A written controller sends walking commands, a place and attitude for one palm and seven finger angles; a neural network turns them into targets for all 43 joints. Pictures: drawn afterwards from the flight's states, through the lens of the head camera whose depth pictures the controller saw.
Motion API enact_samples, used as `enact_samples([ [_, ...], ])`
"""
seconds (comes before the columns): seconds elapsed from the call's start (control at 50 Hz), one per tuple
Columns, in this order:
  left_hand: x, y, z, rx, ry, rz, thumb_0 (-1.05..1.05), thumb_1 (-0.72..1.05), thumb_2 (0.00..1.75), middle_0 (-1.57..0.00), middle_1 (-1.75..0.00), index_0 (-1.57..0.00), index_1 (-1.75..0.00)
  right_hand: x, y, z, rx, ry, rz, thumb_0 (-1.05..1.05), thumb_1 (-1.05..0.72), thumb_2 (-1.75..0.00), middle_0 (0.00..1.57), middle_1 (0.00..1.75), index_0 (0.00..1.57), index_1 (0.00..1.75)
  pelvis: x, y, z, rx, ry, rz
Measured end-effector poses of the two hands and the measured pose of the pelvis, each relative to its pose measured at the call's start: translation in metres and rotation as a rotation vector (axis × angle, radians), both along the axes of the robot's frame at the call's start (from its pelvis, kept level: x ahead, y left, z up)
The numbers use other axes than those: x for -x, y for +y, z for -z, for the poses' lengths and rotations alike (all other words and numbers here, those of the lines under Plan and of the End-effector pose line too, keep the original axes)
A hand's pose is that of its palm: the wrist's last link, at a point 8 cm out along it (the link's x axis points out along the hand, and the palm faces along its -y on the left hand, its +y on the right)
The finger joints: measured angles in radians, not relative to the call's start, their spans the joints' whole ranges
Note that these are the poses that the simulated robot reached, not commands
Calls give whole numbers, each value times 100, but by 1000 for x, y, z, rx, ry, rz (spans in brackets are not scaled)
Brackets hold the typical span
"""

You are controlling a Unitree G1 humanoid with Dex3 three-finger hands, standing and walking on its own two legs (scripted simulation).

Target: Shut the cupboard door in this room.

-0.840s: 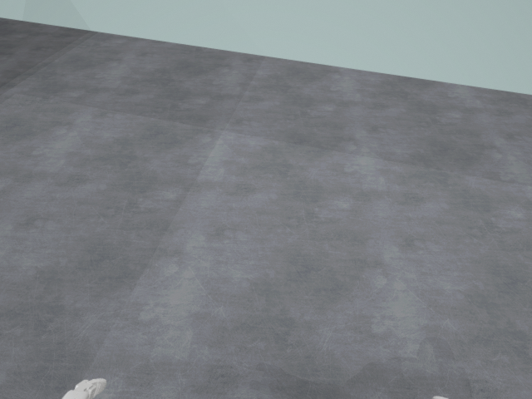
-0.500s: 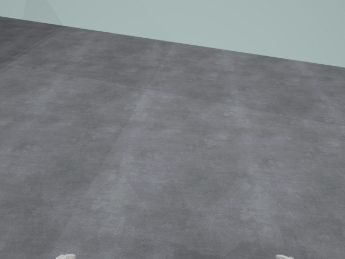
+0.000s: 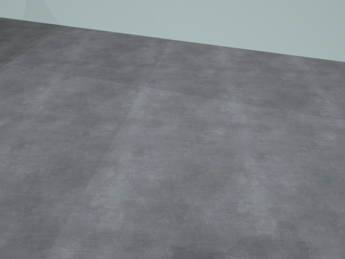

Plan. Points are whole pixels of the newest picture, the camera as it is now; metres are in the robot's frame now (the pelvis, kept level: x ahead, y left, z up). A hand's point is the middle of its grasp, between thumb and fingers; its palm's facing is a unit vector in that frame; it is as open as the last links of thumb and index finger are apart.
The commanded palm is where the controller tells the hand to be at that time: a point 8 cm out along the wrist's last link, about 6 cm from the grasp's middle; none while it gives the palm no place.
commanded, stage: stand and wait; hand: left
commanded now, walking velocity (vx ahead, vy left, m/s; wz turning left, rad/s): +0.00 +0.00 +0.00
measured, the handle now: out of the picture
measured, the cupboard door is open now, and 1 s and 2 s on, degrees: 83 83 83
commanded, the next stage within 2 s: turn or walk to find it in 0.06 s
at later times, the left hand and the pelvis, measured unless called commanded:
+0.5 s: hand out of the picture +0.03 +0.23 -0.20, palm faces +0.13 -0.97 -0.21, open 7.4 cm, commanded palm none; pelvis -0.02 +0.02 -0.02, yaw +8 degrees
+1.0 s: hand out of the picture -0.02 +0.20 -0.16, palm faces +0.35 -0.89 -0.28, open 7.4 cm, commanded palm none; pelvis -0.05 -0.03 -0.01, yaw +20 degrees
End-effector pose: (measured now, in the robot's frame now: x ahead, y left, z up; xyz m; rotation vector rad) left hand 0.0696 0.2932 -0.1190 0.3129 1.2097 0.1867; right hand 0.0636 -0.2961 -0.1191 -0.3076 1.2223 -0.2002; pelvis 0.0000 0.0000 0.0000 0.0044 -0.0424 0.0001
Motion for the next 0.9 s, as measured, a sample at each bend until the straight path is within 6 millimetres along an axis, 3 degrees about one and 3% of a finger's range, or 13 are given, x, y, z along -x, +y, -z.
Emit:
enact_samples([
  [0.26,0,-11,5,11,-27,-33,0,91,90,-21,-30,-20,-30,1,7,7,-16,16,-24,1,-91,-90,20,29,20,30,6,-3,4,2,16,-35],
  [0.38,25,-22,24,65,-6,-85,0,91,90,-21,-30,-20,-30,6,34,20,-53,61,-49,1,-91,-90,20,29,20,30,11,4,13,23,24,-89],
  [0.48,51,-18,46,124,18,-155,0,91,90,-21,-30,-20,-30,13,65,23,-63,89,-77,1,-91,-90,20,29,20,30,14,19,20,13,19,-136],
  [0.62,77,-13,37,144,61,-221,1,91,90,-20,-30,-20,-30,23,91,12,-82,104,-94,1,-91,-90,20,29,20,30,21,27,6,33,46,-172],
  [0.76,84,-14,25,116,20,-272,1,91,90,-20,-30,-20,-30,21,86,12,-90,91,-117,1,-90,-90,20,30,21,30,29,20,2,37,52,-226],
  [0.9,86,-34,12,71,-76,-316,1,91,90,-20,-30,-20,-30,11,57,26,-111,79,-167,1,-91,-90,20,30,21,30,39,-7,8,15,49,-292],
])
